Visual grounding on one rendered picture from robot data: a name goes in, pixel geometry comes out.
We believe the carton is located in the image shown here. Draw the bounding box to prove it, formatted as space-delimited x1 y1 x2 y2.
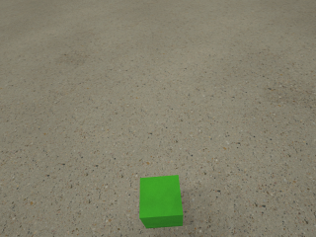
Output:
139 175 184 229

